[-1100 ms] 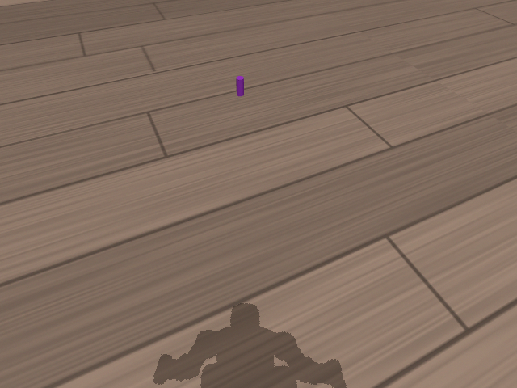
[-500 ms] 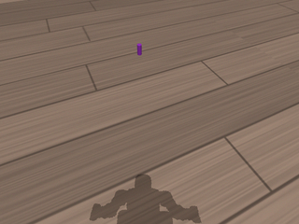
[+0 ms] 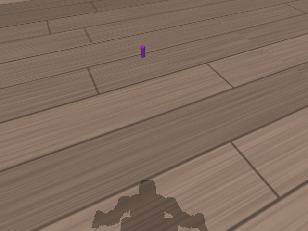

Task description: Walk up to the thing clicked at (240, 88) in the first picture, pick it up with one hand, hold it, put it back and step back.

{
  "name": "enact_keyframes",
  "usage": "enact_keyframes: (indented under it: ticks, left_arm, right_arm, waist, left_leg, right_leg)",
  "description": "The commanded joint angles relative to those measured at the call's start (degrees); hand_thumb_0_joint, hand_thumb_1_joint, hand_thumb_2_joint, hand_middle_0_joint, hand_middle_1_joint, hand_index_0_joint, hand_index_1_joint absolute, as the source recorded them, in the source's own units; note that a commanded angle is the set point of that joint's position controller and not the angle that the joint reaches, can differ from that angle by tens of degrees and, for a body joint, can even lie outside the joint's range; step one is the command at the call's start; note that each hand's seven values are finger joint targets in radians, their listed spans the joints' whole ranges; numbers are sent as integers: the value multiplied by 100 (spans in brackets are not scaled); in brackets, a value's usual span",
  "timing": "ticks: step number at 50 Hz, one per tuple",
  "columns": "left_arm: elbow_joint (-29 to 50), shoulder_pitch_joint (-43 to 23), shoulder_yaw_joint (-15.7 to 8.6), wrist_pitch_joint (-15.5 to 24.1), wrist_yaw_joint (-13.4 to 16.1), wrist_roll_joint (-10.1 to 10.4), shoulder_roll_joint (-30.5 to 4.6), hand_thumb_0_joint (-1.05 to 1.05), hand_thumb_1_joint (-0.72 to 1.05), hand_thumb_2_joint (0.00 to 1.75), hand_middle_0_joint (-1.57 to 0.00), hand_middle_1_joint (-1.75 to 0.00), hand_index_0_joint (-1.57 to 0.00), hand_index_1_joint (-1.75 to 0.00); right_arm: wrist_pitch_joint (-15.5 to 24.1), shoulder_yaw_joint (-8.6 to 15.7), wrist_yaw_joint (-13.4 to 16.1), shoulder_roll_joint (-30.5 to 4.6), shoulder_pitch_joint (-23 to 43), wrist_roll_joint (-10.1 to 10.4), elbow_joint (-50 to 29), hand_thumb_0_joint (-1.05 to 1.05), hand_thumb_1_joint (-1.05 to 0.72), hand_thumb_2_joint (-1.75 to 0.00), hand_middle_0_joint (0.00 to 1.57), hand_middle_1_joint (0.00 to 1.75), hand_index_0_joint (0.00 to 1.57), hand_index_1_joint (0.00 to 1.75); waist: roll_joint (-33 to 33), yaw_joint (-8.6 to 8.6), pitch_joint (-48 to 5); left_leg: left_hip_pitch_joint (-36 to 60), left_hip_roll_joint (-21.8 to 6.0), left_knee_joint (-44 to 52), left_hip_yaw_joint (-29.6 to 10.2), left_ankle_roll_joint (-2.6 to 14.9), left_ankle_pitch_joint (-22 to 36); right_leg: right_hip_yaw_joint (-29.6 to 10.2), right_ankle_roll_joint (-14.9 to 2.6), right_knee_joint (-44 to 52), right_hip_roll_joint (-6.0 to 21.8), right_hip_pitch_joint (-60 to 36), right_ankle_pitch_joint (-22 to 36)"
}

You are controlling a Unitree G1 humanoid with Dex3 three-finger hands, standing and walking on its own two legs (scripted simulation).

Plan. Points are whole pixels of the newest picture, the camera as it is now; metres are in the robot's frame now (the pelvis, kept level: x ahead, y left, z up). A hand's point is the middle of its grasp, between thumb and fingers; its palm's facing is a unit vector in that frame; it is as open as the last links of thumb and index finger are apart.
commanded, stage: stand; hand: left
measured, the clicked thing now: (142, 51) +2.05 +0.17 -0.72
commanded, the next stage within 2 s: walk up in 0.02 s
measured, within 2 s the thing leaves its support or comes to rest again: neither
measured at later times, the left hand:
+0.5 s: hand (34, 218) +0.19 +0.36 -0.17, palm faces -0.07 -0.94 -0.33, open 7.4 cm
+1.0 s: hand (93, 116) +0.56 +0.26 -0.13, palm faces -0.07 -0.94 -0.34, open 7.4 cm
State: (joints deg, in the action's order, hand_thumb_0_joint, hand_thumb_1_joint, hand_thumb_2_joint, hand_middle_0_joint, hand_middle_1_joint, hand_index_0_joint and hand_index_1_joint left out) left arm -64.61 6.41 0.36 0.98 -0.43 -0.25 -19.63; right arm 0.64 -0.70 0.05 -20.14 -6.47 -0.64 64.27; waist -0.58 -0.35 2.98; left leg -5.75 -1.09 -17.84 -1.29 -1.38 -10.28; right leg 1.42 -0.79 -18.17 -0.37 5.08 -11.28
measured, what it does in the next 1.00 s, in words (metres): walks ahead: left foot, then right foot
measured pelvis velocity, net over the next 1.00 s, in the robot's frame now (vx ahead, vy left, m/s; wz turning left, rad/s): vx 0.41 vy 0.02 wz -0.05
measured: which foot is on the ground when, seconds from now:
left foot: down 0.00-0.08, up 0.10-0.32, down 0.34-0.86, up 0.88-1.00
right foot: down 0.00-0.34, up 0.36-0.80, down 0.82-1.00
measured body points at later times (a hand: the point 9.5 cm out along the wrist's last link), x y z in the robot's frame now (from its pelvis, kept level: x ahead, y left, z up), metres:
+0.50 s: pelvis +0.13 +0.08 -0.01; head +0.13 +0.11 +0.44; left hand +0.19 +0.41 -0.14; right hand +0.20 -0.26 -0.09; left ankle +0.16 +0.19 -0.75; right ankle +0.12 -0.06 -0.68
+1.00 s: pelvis +0.41 +0.02 -0.02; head +0.43 +0.00 +0.43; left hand +0.56 +0.31 -0.11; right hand +0.44 -0.31 -0.14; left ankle +0.36 +0.17 -0.67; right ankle +0.45 -0.10 -0.75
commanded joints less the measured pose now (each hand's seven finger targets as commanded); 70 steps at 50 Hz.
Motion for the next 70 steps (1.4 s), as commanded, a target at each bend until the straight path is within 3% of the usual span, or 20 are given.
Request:
enact_keyframes:
  ticks: [1, 5, 13, 16, 17, 18, 19, 24, 37, 40, 41, 42, 43, 48, 58, 61, 62, 64, 67, 70]
  left_arm:
    - [681, 224, -719, 218, -111, -106, -2039, 0, 90, 90, -20, -30, -20, -30]
    - [836, 716, -871, 370, -218, -228, -2133, 0, 90, 90, -20, -30, -20, -30]
    - [1453, 23, -856, 327, -357, -152, -2184, 0, 90, 90, -20, -30, -20, -30]
    - [1552, -197, -706, 295, -403, -166, -1848, 0, 90, 90, -20, -30, -20, -30]
    - [1568, 52, -557, 292, -396, -184, -1336, 0, 90, 90, -20, -30, -20, -30]
    - [1596, 279, -491, 311, -330, -63, -1200, 0, 90, 90, -20, -30, -20, -30]
    - [1566, 272, -522, 341, -284, -109, -1715, 0, 90, 90, -20, -30, -20, -30]
    - [1090, 770, -674, 282, -488, -21, -1958, 0, 90, 90, -20, -30, -20, -30]
    - [1730, -945, -614, 330, -617, -42, -1451, 0, 90, 90, -20, -30, -20, -30]
    - [1409, 108, -727, 338, -509, -17, -1572, 0, 90, 90, -20, -30, -20, -30]
    - [1187, 1073, -895, 376, -408, -56, -1912, 0, 90, 90, -20, -30, -20, -30]
    - [1143, 1791, -1081, 404, -331, -82, -2532, 0, 90, 90, -20, -30, -20, -30]
    - [1203, 1773, -1085, 418, -299, 51, -2741, 0, 90, 90, -20, -30, -20, -30]
    - [1609, 552, -798, 496, -197, 110, -1846, 0, 90, 90, -20, -30, -20, -30]
    - [1878, 453, -803, 601, -304, -34, -2091, 0, 90, 90, -20, -30, -20, -30]
    - [1934, 290, -722, 575, -261, -84, -1978, 0, 90, 90, -20, -30, -20, -30]
    - [1897, 586, -618, 538, -233, -44, -1686, 0, 90, 90, -20, -30, -20, -30]
    - [1832, 1095, -585, 470, -124, 117, -1750, 0, 90, 90, -20, -30, -20, -30]
    - [1474, 1213, -552, 448, -171, 123, -1901, 0, 90, 90, -20, -30, -20, -30]
    - [1379, 1336, -551, 360, -275, 64, -1761, 0, 90, 90, -20, -30, -20, -30]
  right_arm:
    - [269, 675, -89, -1822, -57, -90, -719, 0, -90, -90, 20, 30, 20, 30]
    - [303, 645, -322, -1349, 1039, -214, -1255, 0, -90, -90, 20, 30, 20, 30]
    - [320, 832, -550, -1497, 136, -136, -1338, 0, -90, -90, 20, 30, 20, 30]
    - [378, 1058, -419, -1725, -1447, -137, -902, 0, -90, -90, 20, 30, 20, 30]
    - [430, 1223, -317, -2206, -2287, -202, -707, 0, -90, -90, 20, 30, 20, 30]
    - [516, 1231, -272, -2676, -2283, -207, -900, 0, -90, -90, 20, 30, 20, 30]
    - [507, 1261, -290, -2763, -1327, 19, -1228, 0, -90, -90, 20, 30, 20, 30]
    - [590, 901, -286, -1935, -510, 11, -1530, 0, -90, -90, 20, 30, 20, 30]
    - [584, 925, -267, -2049, -1330, 10, -1440, 0, -90, -90, 20, 30, 20, 30]
    - [509, 881, -197, -1953, -1248, -43, -1546, 0, -90, -90, 20, 30, 20, 30]
    - [510, 752, -203, -1666, -1467, -51, -1557, 0, -90, -90, 20, 30, 20, 30]
    - [536, 600, -208, -1206, -1766, 105, -1739, 0, -90, -90, 20, 30, 20, 30]
    - [543, 683, -158, -1641, -1442, 135, -1737, 0, -90, -90, 20, 30, 20, 30]
    - [459, 690, -280, -1557, -1360, 90, -1419, 0, -90, -90, 20, 30, 20, 30]
    - [450, 837, -586, -1374, -415, -28, -1722, 0, -90, -90, 20, 30, 20, 30]
    - [467, 989, -507, -1686, -1388, -67, -1425, 0, -90, -90, 20, 30, 20, 30]
    - [518, 1085, -428, -1944, -2148, -160, -1235, 0, -90, -90, 20, 30, 20, 30]
    - [573, 1228, -311, -2626, -2064, 34, -1495, 0, -90, -90, 20, 30, 20, 30]
    - [576, 945, -213, -1962, -1016, 111, -1754, 0, -90, -90, 20, 30, 20, 30]
    - [654, 826, -212, -1701, -1090, 95, -1765, 0, -90, -90, 20, 30, 20, 30]
  waist:
    - [249, -62, -1171]
    - [913, -718, 439]
    - [1084, -96, 292]
    - [-45, 756, -266]
    - [-1770, 1113, -652]
    - [-2138, 981, -713]
    - [-1319, 587, -260]
    - [-766, 9, 231]
    - [-432, 397, 182]
    - [0, -235, -432]
    - [553, -639, -1087]
    - [1990, -815, -1733]
    - [1768, -878, -1558]
    - [969, -100, -291]
    - [658, -31, -38]
    - [-84, 581, -392]
    - [-1005, 913, -809]
    - [-1512, 726, -1137]
    - [-510, 176, -335]
    - [-558, 85, -417]
  left_leg:
    - [-156, -448, -598, -389, 660, -2305]
    - [-3856, -342, -2889, 70, 255, -1602]
    - [-1382, -414, -1798, 321, 108, -593]
    - [1530, -133, -1280, 469, 263, -447]
    - [2286, -751, -427, -555, 431, -2284]
    - [1815, -2245, 1124, -3792, 888, -4586]
    - [687, -2668, 1638, -4334, 1432, -4926]
    - [-632, -1520, 1167, -1029, 1097, -2657]
    - [494, -1404, 524, 129, 1124, 637]
    - [80, -1099, -1459, 611, 877, 2004]
    - [-832, -748, -2978, 793, 666, 1451]
    - [-2367, -20, -4765, 939, 383, -578]
    - [-3328, 180, -5351, 308, 350, -1797]
    - [-2508, -543, -4570, -162, 377, -574]
    - [-1254, -558, -1683, 443, 168, 776]
    - [267, -272, -1629, 579, 383, 2]
    - [1183, -398, -1105, 208, 633, -801]
    - [1635, -2422, 635, -4074, 1469, -2449]
    - [302, -1757, 511, -1801, 926, -1413]
    - [157, -1536, 464, -787, 1073, 256]
  right_leg:
    - [-815, -345, -155, 647, -246, -2148]
    - [-3156, -1484, 1295, 2324, -929, -3442]
    - [-1216, -939, 972, 1284, 1097, -2483]
    - [-375, -682, -1034, 709, 2950, -2291]
    - [153, -537, -3350, -5, 3639, -2200]
    - [-502, -301, -4883, -609, 4339, -2234]
    - [-1136, -360, -5131, 24, 3905, -1810]
    - [-510, 132, -3842, 639, 2881, -436]
    - [255, -85, -1358, 559, 2298, 654]
    - [498, -292, -962, 165, 366, 306]
    - [147, -433, -1061, 305, -1191, -92]
    - [-2484, -912, -419, 1939, -2494, -1549]
    - [-4001, -1487, 204, 2547, -2662, -1203]
    - [-1051, -1017, 244, 1467, 118, 480]
    - [-362, -1027, 553, 1443, 1219, -1121]
    - [-131, -815, -978, 1259, 1592, 10]
    - [294, -611, -2907, 789, 1958, 573]
    - [-546, -326, -5271, -133, 3585, -1778]
    - [-854, -184, -4884, 523, 3174, -563]
    - [-602, -5, -4333, 636, 2812, -444]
